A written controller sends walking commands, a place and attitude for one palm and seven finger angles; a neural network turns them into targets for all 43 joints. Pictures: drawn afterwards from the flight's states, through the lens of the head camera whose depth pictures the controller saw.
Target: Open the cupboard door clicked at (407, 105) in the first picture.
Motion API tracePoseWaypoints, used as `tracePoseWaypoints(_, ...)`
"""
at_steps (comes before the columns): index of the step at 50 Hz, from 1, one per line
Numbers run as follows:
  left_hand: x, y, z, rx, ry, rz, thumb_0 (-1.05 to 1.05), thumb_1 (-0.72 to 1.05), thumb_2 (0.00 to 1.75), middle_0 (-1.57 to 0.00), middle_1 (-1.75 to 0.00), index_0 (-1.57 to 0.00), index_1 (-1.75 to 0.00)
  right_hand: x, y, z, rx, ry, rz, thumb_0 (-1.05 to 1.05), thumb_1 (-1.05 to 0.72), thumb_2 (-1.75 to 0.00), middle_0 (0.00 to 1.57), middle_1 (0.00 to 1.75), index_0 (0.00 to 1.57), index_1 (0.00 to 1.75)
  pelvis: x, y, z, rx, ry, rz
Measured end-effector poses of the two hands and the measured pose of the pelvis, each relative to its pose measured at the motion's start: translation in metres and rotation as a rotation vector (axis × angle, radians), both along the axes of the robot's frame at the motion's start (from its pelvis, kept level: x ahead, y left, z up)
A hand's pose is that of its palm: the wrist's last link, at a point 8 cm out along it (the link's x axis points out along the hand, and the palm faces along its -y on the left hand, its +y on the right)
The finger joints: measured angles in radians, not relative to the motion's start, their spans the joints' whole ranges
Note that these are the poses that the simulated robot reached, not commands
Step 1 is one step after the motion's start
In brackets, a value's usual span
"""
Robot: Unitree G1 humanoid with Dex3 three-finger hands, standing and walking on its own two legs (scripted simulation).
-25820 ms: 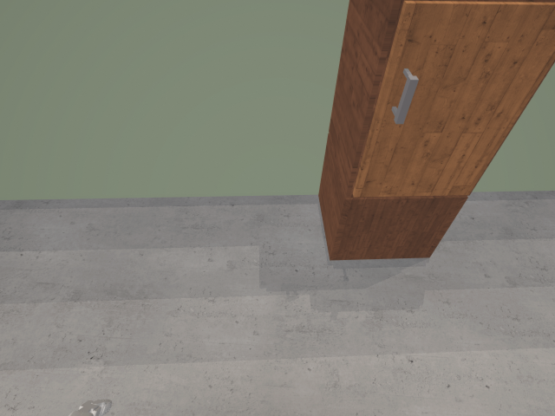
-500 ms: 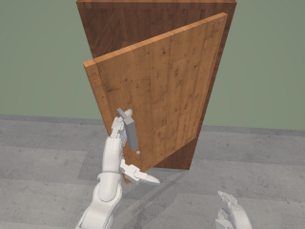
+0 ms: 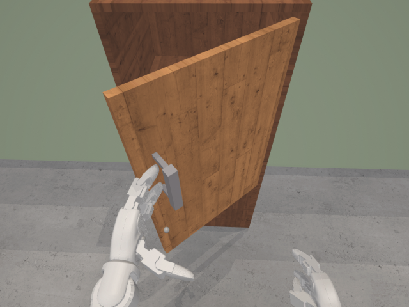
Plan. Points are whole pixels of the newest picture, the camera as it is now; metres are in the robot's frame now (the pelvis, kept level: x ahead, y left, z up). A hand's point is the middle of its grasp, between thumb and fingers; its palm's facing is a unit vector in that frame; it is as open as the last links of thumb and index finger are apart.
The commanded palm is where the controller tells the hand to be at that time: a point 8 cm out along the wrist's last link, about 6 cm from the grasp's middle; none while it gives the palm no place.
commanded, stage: slide the hand sideways off the handle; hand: left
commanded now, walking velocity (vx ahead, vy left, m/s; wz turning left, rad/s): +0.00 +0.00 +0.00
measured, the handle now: (167, 181) +0.33 +0.10 +0.08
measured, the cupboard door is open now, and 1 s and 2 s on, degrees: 41 41 41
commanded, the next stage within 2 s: draw the hand back to the body in 0.56 s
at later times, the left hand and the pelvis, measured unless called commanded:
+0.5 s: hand (140, 258) +0.19 +0.12 +0.08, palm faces +0.04 -1.00 -0.05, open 16.3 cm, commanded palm +0.15 +0.18 +0.08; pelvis +0.01 -0.02 -0.01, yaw +1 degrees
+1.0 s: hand (110, 252) +0.18 +0.16 +0.10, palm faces +0.05 -1.00 -0.08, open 16.3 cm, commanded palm +0.14 +0.22 +0.12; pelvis +0.00 -0.01 -0.01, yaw +1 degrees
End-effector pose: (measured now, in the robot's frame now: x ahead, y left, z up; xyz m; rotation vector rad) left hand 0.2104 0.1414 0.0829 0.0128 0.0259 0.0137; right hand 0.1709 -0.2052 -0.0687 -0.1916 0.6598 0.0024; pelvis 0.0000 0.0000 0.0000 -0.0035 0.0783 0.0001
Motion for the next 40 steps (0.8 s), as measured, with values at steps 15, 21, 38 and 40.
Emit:
tracePoseWaypoints(15, -0.026, 0.017, -0.001, 0.026, 0.019, 0.003, -0.02, -0.5, 0.3, -0.15, -0.3, -0.15, -0.3, 0.021, -0.011, -0.003, -0.007, -0.049, 0.013, 0.01, -0.9, -0.9, 0.2, 0.3, 0.2, 0.3, 0.011, -0.01, -0.008, -0.003, 0.04, 0.017)
tracePoseWaypoints(21, -0.04, 0.028, -0.001, 0.03, 0.029, 0.036, -0.02, -0.5, 0.3, -0.15, -0.3, -0.15, -0.3, 0.02, -0.019, -0.005, -0.01, -0.056, 0.003, 0.01, -0.9, -0.9, 0.2, 0.3, 0.2, 0.3, 0.012, -0.015, -0.01, -0.003, 0.047, 0.021)
tracePoseWaypoints(38, -0.056, 0.045, 0.001, 0.042, -0.024, 0.011, -0.02, -0.5, 0.3, -0.15, -0.3, -0.15, -0.3, 0.01, -0.031, -0.008, -0.032, -0.094, -0.026, 0.01, -0.9, -0.9, 0.2, 0.3, 0.2, 0.3, -0.002, -0.019, -0.018, -0.015, 0.046, 0.03)
tracePoseWaypoints(40, -0.055, 0.048, 0.008, 0.059, -0.04, 0.008, -0.02, -0.5, 0.3, -0.15, -0.3, -0.15, -0.3, 0.008, -0.03, -0.007, -0.025, -0.099, -0.034, 0.01, -0.9, -0.9, 0.2, 0.3, 0.2, 0.3, -0.002, -0.018, -0.017, -0.015, 0.039, 0.029)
